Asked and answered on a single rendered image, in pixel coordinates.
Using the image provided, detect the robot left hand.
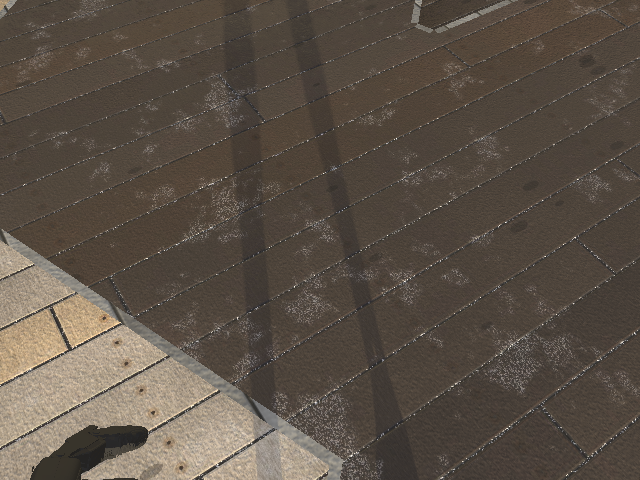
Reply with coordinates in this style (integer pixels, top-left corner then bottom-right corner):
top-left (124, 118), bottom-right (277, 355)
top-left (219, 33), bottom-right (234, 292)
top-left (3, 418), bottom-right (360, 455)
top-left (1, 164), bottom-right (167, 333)
top-left (30, 425), bottom-right (148, 480)

